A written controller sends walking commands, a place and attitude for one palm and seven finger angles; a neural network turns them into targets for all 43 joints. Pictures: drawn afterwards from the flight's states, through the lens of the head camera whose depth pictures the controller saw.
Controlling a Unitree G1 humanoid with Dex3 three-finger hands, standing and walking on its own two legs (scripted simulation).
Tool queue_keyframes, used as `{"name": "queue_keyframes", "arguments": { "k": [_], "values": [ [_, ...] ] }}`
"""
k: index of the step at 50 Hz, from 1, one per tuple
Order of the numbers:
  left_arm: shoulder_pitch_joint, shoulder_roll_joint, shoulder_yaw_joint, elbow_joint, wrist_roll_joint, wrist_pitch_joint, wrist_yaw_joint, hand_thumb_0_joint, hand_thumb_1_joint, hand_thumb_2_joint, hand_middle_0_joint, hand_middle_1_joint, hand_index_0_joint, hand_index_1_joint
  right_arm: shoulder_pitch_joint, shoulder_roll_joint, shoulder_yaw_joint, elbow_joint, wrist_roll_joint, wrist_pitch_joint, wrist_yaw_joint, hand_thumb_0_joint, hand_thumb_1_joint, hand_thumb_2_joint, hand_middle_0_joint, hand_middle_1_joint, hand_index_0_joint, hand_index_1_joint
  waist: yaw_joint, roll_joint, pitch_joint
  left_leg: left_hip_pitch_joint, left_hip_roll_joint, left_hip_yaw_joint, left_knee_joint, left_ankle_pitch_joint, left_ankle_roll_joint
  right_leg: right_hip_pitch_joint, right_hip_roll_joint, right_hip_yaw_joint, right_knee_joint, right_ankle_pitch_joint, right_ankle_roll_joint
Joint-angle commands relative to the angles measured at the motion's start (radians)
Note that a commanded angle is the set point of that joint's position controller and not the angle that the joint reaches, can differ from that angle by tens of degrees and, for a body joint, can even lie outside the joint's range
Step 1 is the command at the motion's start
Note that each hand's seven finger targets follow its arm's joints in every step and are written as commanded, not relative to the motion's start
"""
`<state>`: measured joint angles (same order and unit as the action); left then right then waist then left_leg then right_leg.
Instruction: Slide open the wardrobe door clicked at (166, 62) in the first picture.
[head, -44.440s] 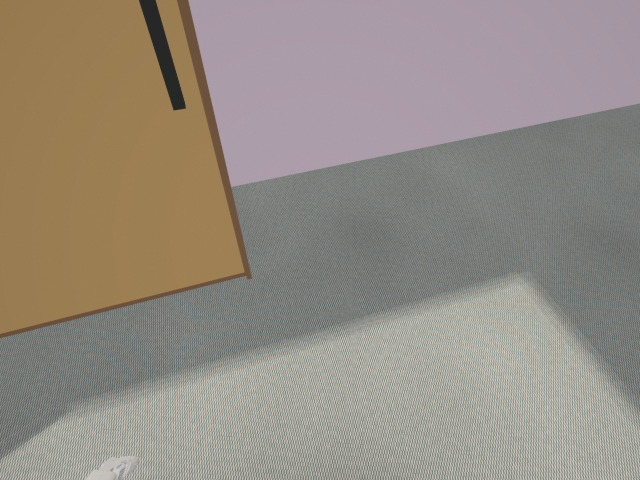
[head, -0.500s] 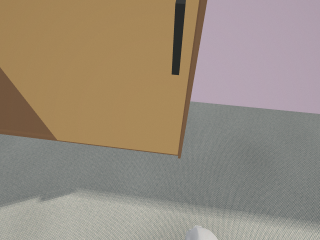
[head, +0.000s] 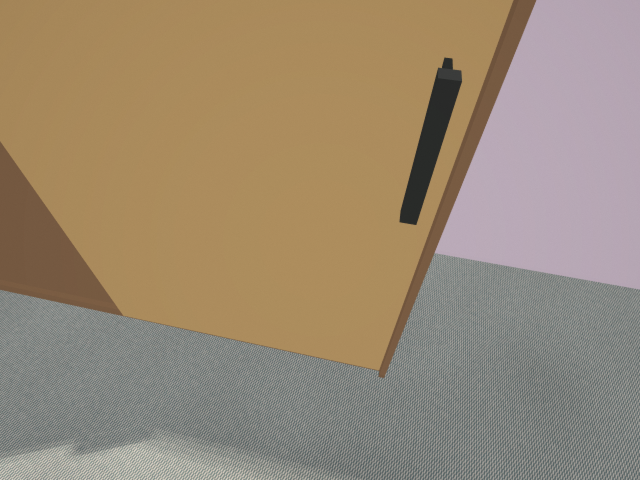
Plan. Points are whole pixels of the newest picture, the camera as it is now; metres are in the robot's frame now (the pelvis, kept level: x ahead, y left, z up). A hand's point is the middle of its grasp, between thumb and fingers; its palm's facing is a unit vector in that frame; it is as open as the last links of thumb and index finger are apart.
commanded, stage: come to a stop and stand still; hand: right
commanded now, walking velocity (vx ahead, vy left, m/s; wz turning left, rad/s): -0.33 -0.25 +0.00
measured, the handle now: (426, 148) +0.53 -0.10 +0.15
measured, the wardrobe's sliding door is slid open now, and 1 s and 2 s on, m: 0.00 0.00 0.00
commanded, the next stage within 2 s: none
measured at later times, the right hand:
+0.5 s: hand out of the picture +0.10 -0.17 -0.16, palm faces +0.06 +0.96 -0.27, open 7.3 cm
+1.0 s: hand out of the picture +0.02 -0.16 -0.16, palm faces +0.04 +0.98 -0.17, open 7.3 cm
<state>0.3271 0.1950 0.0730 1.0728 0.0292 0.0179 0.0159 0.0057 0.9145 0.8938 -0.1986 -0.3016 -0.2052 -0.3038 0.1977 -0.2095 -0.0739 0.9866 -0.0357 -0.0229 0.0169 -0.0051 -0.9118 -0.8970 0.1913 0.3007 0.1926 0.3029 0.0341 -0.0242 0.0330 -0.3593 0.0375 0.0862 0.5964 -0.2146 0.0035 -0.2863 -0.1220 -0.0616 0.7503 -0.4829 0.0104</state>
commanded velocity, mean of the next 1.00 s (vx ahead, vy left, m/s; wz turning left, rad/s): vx -0.10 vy -0.04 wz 0.00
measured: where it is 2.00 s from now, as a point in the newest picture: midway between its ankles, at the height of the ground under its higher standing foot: outside the picture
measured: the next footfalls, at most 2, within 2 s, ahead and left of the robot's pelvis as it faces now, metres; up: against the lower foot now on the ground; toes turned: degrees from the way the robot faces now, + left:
right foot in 0.22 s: +0.12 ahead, -0.09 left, +0.00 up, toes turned -5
right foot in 0.72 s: +0.05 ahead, -0.09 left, +0.00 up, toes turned -2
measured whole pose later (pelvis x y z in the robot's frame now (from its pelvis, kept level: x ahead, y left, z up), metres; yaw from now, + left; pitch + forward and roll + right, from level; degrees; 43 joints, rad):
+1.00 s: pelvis +0.02 +0.02 +0.02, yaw -1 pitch -2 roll +0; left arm 0.27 0.13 0.01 1.12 0.01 0.01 0.03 0.01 0.92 0.89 -0.20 -0.30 -0.20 -0.30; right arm 0.24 -0.18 -0.02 1.13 -0.01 0.02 -0.02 0.00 -0.91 -0.90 0.20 0.30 0.20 0.30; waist -0.01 0.03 0.05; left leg -0.19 0.02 0.03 0.39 -0.16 -0.01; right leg -0.14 0.00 -0.04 0.41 -0.23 -0.01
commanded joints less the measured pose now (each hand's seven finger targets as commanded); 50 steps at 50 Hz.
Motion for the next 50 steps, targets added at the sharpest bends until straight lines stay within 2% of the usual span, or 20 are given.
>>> {"name": "queue_keyframes", "arguments": {
  "k": [1,3,5,8,10,14,15,17,22,23,24,25,27,28,32,34,36,37,40,50],
  "values": [
    [-0.037,0.061,-0.001,-0.106,-0.003,-0.027,0.004,0.000,0.900,0.900,-0.200,-0.300,-0.200,-0.300,0.147,-0.133,-0.011,0.021,0.004,-0.009,-0.036,0.000,-0.900,-0.900,0.200,0.300,0.200,0.300,-0.051,0.278,0.013,0.210,0.311,-0.466,-0.404,-0.118,0.213,-0.354,0.040,0.053,0.406,-0.046,-0.030],
    [0.013,0.010,-0.023,-0.064,-0.011,-0.027,0.004,0.000,0.900,0.900,-0.200,-0.300,-0.200,-0.300,0.058,-0.079,0.009,0.008,0.005,-0.017,-0.048,0.000,-0.900,-0.900,0.200,0.300,0.200,0.300,-0.001,0.102,-0.036,0.182,0.259,-0.228,-0.289,0.377,0.184,-0.211,0.024,0.061,0.285,0.029,-0.007],
    [0.028,-0.016,-0.041,-0.049,-0.020,-0.024,0.007,0.000,0.900,0.900,-0.200,-0.300,-0.200,-0.300,0.054,-0.081,0.015,0.016,0.005,-0.024,-0.053,0.000,-0.900,-0.900,0.200,0.300,0.200,0.300,0.000,0.096,-0.083,0.231,0.243,-0.149,-0.203,0.730,0.171,-0.112,0.048,0.034,0.080,0.035,0.008],
    [0.027,0.006,-0.041,-0.040,-0.027,-0.013,0.009,0.000,0.900,0.900,-0.200,-0.300,-0.200,-0.300,0.069,-0.097,0.007,0.033,0.018,-0.006,-0.062,0.000,-0.900,-0.900,0.200,0.300,0.200,0.300,-0.014,0.113,-0.093,0.286,0.221,-0.133,-0.121,0.775,0.138,-0.014,0.076,0.014,-0.187,0.219,0.015],
    [0.029,0.060,-0.026,-0.045,-0.019,-0.012,0.013,0.000,0.900,0.900,-0.200,-0.300,-0.200,-0.300,0.089,-0.095,0.001,0.028,0.027,0.011,-0.066,0.000,-0.900,-0.900,0.200,0.300,0.200,0.300,-0.026,0.037,-0.099,0.221,0.173,-0.110,-0.051,0.624,0.072,0.097,0.011,0.054,-0.274,0.698,-0.022],
    [-0.001,0.131,-0.004,-0.073,-0.017,-0.003,0.032,0.000,0.900,0.900,-0.200,-0.300,-0.200,-0.300,0.072,-0.061,0.005,-0.013,0.023,0.042,-0.069,0.000,-0.900,-0.900,0.200,0.300,0.200,0.300,-0.021,-0.240,-0.087,0.044,-0.002,-0.028,0.157,-0.232,-0.016,0.236,-0.207,0.227,-0.321,1.400,-0.188],
    [-0.012,0.146,-0.001,-0.079,-0.009,0.002,0.036,0.000,0.900,0.900,-0.200,-0.300,-0.200,-0.300,0.051,-0.060,0.002,-0.016,0.028,0.051,-0.065,0.000,-0.900,-0.900,0.200,0.300,0.200,0.300,-0.013,-0.213,-0.075,0.002,-0.015,-0.062,0.230,-0.370,-0.015,0.245,-0.227,0.243,-0.339,1.351,-0.227],
    [-0.058,0.154,0.008,-0.094,-0.001,0.008,0.039,0.000,0.900,0.900,-0.200,-0.300,-0.200,-0.300,0.049,-0.041,-0.002,-0.014,0.026,0.053,-0.061,0.000,-0.900,-0.900,0.200,0.300,0.200,0.300,-0.022,-0.150,-0.077,-0.020,-0.027,-0.090,0.255,-0.356,-0.003,0.248,-0.214,0.217,-0.311,1.238,-0.242],
    [-0.137,0.148,0.017,-0.125,-0.015,0.014,0.024,0.000,0.900,0.900,-0.200,-0.300,-0.200,-0.300,0.143,-0.049,0.002,-0.006,0.010,0.038,-0.051,0.000,-0.900,-0.900,0.200,0.300,0.200,0.300,-0.064,-0.035,-0.104,0.189,-0.006,-0.082,-0.134,0.104,0.001,0.105,-0.087,0.111,-0.214,0.696,-0.112],
    [-0.124,0.109,0.015,-0.135,-0.022,0.014,0.017,0.000,0.900,0.900,-0.200,-0.300,-0.200,-0.300,0.141,-0.102,-0.002,-0.012,0.001,0.027,-0.054,0.000,-0.900,-0.900,0.200,0.300,0.200,0.300,-0.053,0.119,-0.091,0.208,0.109,-0.239,-0.210,0.323,0.043,0.028,0.015,0.054,-0.125,0.460,-0.052],
    [-0.104,0.066,0.011,-0.142,-0.025,0.019,0.005,0.000,0.900,0.900,-0.200,-0.300,-0.200,-0.300,0.103,-0.162,-0.007,-0.021,0.000,0.022,-0.052,0.000,-0.900,-0.900,0.200,0.300,0.200,0.300,-0.030,0.230,-0.042,0.165,0.293,-0.367,-0.273,0.422,0.139,-0.043,0.123,-0.012,-0.019,0.075,-0.002],
    [-0.128,0.061,0.012,-0.141,-0.022,0.037,0.002,0.000,0.900,0.900,-0.200,-0.300,-0.200,-0.300,0.082,-0.181,-0.003,-0.033,-0.001,0.025,-0.048,0.000,-0.900,-0.900,0.200,0.300,0.200,0.300,-0.045,0.163,-0.024,0.071,0.344,-0.392,-0.304,0.362,0.204,-0.025,0.138,0.051,0.142,-0.088,-0.003],
    [-0.150,0.060,0.008,-0.134,-0.019,0.045,0.006,0.000,0.900,0.900,-0.200,-0.300,-0.200,-0.300,0.011,-0.136,0.006,-0.032,-0.002,0.024,-0.056,0.000,-0.900,-0.900,0.200,0.300,0.200,0.300,-0.020,0.245,0.035,0.055,0.276,-0.356,-0.281,0.371,0.225,-0.098,0.108,0.103,0.274,-0.055,-0.009],
    [-0.121,0.062,0.005,-0.124,-0.022,0.037,0.005,0.000,0.900,0.900,-0.200,-0.300,-0.200,-0.300,0.007,-0.132,0.004,-0.036,-0.001,0.023,-0.060,0.000,-0.900,-0.900,0.200,0.300,0.200,0.300,-0.013,0.197,-0.001,0.107,0.261,-0.311,-0.252,0.428,0.221,-0.102,0.100,0.099,0.269,-0.031,-0.006],
    [-0.103,0.043,-0.013,-0.107,-0.025,0.018,0.003,0.000,0.900,0.900,-0.200,-0.300,-0.200,-0.300,0.035,-0.149,0.000,-0.026,0.004,0.019,-0.057,0.000,-0.900,-0.900,0.200,0.300,0.200,0.300,-0.025,0.162,-0.050,0.194,0.214,-0.249,-0.203,0.439,0.180,-0.019,0.099,0.046,-0.034,0.038,0.006],
    [-0.041,0.040,-0.024,-0.071,-0.024,0.003,0.005,0.000,0.900,0.900,-0.200,-0.300,-0.200,-0.300,0.021,-0.135,0.004,-0.011,0.016,0.021,-0.055,0.000,-0.900,-0.900,0.200,0.300,0.200,0.300,-0.003,0.131,-0.060,0.151,0.179,-0.225,-0.161,0.290,0.114,0.128,0.084,0.049,-0.327,0.247,0.001],
    [-0.090,0.112,-0.030,-0.069,-0.010,-0.019,0.012,0.000,0.900,0.900,-0.200,-0.300,-0.200,-0.300,0.051,-0.071,0.021,-0.003,0.029,0.030,-0.047,0.000,-0.900,-0.900,0.200,0.300,0.200,0.300,-0.057,-0.076,-0.043,0.143,0.046,-0.136,-0.158,0.046,0.007,0.096,-0.077,0.216,-0.421,0.442,-0.073],
    [-0.120,0.119,-0.033,-0.074,-0.009,-0.017,0.015,0.000,0.900,0.900,-0.200,-0.300,-0.200,-0.300,0.059,-0.055,0.024,0.003,0.024,0.030,-0.044,0.000,-0.900,-0.900,0.200,0.300,0.200,0.300,-0.071,-0.018,-0.021,0.199,0.032,-0.127,-0.206,-0.010,-0.001,0.008,-0.086,0.205,-0.424,0.315,-0.077],
    [-0.112,0.095,-0.043,-0.040,-0.015,-0.025,0.015,0.000,0.900,0.900,-0.200,-0.300,-0.200,-0.300,0.035,-0.074,0.028,0.043,0.023,0.036,-0.039,0.000,-0.900,-0.900,0.200,0.300,0.200,0.300,-0.064,-0.088,-0.002,0.249,0.038,-0.118,-0.197,0.034,0.002,-0.009,-0.027,0.171,-0.473,0.278,-0.049],
    [-0.015,0.060,-0.046,0.006,-0.019,-0.025,0.018,0.000,0.900,0.900,-0.200,-0.300,-0.200,-0.300,0.098,-0.047,0.048,0.115,0.021,0.024,-0.038,0.000,-0.900,-0.900,0.200,0.300,0.200,0.300,-0.045,0.008,0.058,0.194,0.050,-0.139,-0.279,-0.003,0.008,0.020,0.015,0.130,-0.501,0.148,-0.038]
  ]
}}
